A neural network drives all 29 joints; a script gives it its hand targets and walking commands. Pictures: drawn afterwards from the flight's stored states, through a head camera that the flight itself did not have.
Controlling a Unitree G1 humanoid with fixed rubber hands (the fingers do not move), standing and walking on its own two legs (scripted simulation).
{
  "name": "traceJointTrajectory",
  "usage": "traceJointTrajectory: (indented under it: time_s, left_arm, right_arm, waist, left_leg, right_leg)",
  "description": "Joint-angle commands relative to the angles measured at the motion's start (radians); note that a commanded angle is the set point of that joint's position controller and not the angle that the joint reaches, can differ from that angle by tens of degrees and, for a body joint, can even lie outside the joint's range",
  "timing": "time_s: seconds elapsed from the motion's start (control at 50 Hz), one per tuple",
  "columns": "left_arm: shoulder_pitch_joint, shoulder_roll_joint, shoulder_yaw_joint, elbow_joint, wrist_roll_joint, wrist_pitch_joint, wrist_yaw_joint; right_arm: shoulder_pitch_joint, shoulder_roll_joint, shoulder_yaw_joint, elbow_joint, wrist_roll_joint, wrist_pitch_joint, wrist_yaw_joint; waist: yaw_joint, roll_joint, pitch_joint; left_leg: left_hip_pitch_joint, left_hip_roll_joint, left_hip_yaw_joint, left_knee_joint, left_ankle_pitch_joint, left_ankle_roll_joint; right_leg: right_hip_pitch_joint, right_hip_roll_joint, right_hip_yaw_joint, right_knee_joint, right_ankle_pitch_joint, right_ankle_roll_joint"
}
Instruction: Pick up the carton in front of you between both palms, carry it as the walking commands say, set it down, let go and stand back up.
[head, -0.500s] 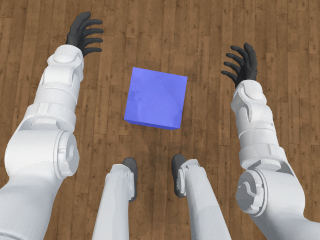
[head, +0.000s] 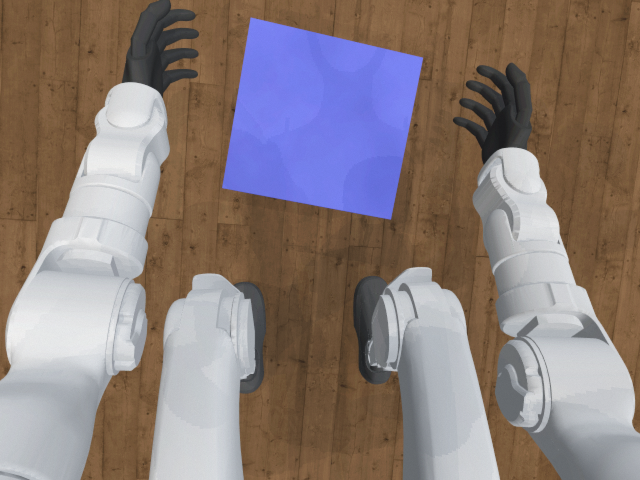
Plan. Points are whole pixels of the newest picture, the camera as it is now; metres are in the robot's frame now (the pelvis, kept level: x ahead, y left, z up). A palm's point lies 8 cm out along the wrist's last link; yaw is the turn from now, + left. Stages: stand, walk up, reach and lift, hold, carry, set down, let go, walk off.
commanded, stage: reach and lift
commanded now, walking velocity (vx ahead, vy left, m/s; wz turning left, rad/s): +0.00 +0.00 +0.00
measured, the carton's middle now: (316, 138) +0.49 +0.00 -0.33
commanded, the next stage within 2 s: none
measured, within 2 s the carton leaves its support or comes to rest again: leaves its support in 1.20 s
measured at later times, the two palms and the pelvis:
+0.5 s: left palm (190, 106) +0.52 +0.18 -0.28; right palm (459, 136) +0.49 -0.19 -0.26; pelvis -0.02 +0.00 -0.09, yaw +0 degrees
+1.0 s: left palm (209, 103) +0.52 +0.15 -0.26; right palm (437, 132) +0.49 -0.15 -0.25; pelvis -0.02 +0.00 -0.08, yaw +0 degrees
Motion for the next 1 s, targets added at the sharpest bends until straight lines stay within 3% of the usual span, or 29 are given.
traceJointTrajectory:
  time_s: [0.0,0.1,0.24,0.32,0.38,0.46,0.58,0.7,0.84,0.86,0.9,0.98]
  left_arm:
    - [-0.333,0.126,-0.001,-0.053,-0.028,-0.012,0.007]
    - [-0.446,0.144,-0.040,0.108,-0.062,-0.016,0.007]
    - [-0.565,0.186,-0.104,0.231,-0.113,-0.057,0.006]
    - [-0.581,0.194,-0.131,0.208,-0.130,-0.083,0.015]
    - [-0.574,0.197,-0.122,0.159,-0.130,-0.090,0.027]
    - [-0.556,0.161,-0.135,0.090,-0.133,-0.088,0.035]
    - [-0.491,0.099,-0.123,0.150,-0.121,-0.081,0.020]
    - [-0.469,0.068,-0.113,0.210,-0.103,-0.088,0.021]
    - [-0.563,-0.059,-0.154,0.208,-0.088,-0.112,0.032]
    - [-0.555,-0.087,-0.162,0.233,-0.089,-0.113,0.034]
    - [-0.631,-0.263,-0.221,0.193,-0.109,-0.117,0.008]
    - [-0.770,-0.646,-0.266,0.189,-0.075,-0.089,-0.083]
  right_arm:
    - [-0.234,-0.112,0.004,-0.066,0.019,-0.001,-0.019]
    - [-0.365,-0.132,0.012,0.068,0.015,-0.001,-0.029]
    - [-0.498,-0.155,0.054,0.199,0.057,-0.042,-0.028]
    - [-0.515,-0.101,0.141,0.261,0.149,-0.060,-0.016]
    - [-0.525,-0.116,0.170,0.235,0.181,-0.069,-0.014]
    - [-0.480,-0.108,0.178,0.222,0.195,-0.071,-0.022]
    - [-0.435,-0.115,0.110,0.276,0.116,-0.077,-0.022]
    - [-0.461,-0.095,0.107,0.264,0.085,-0.088,-0.019]
    - [-0.533,0.083,0.169,0.261,0.091,-0.094,-0.013]
    - [-0.523,0.075,0.156,0.279,0.078,-0.097,-0.018]
    - [-0.598,0.225,0.190,0.268,0.071,-0.101,0.006]
    - [-0.818,0.588,0.221,0.246,0.019,-0.069,0.107]
  waist:
    - [-0.019,0.123,-1.092]
    - [-0.030,0.099,-0.911]
    - [-0.024,0.080,-0.846]
    - [0.036,0.092,-0.906]
    - [0.062,0.098,-0.971]
    - [0.047,0.116,-1.027]
    - [0.006,0.109,-0.854]
    - [0.012,0.083,-0.790]
    - [0.041,0.065,-0.804]
    - [0.021,0.076,-0.801]
    - [0.012,0.083,-0.801]
    - [0.025,0.096,-0.772]
  left_leg:
    - [0.694,-0.032,0.013,-0.095,0.238,-0.014]
    - [0.546,-0.010,0.001,-0.039,0.068,-0.007]
    - [0.485,0.009,-0.010,0.053,0.080,-0.004]
    - [0.549,0.014,0.001,0.090,0.178,0.003]
    - [0.611,0.011,0.008,0.114,0.245,0.001]
    - [0.676,0.002,0.015,0.134,0.307,-0.004]
    - [0.557,-0.004,-0.009,0.120,0.259,-0.013]
    - [0.475,-0.014,-0.015,0.097,0.215,-0.006]
    - [0.469,-0.034,-0.007,0.078,0.199,0.009]
    - [0.471,-0.035,-0.009,0.072,0.189,0.006]
    - [0.479,-0.045,-0.016,0.068,0.202,0.012]
    - [0.443,-0.072,-0.011,0.080,0.185,0.014]
  right_leg:
    - [0.484,0.039,-0.074,-0.079,0.250,0.031]
    - [0.433,0.018,-0.057,-0.016,0.118,0.022]
    - [0.451,0.008,-0.038,0.085,0.143,0.023]
    - [0.459,0.017,-0.035,0.130,0.224,0.028]
    - [0.467,0.027,-0.038,0.151,0.257,0.029]
    - [0.466,0.042,-0.047,0.157,0.297,0.026]
    - [0.354,0.042,-0.045,0.148,0.257,0.026]
    - [0.346,0.039,-0.036,0.136,0.239,0.026]
    - [0.394,0.069,-0.032,0.127,0.225,0.026]
    - [0.389,0.074,-0.036,0.121,0.217,0.025]
    - [0.370,0.088,-0.043,0.120,0.216,0.018]
    - [0.339,0.119,-0.051,0.143,0.193,0.006]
